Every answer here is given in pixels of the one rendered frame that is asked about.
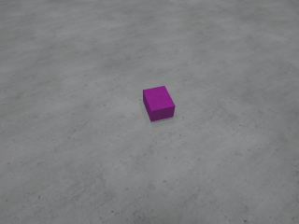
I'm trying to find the carton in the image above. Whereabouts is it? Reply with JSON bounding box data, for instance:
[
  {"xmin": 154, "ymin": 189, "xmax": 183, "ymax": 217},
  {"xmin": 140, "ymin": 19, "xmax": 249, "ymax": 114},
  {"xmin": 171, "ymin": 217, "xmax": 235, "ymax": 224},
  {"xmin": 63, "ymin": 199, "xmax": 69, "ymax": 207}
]
[{"xmin": 143, "ymin": 86, "xmax": 176, "ymax": 121}]

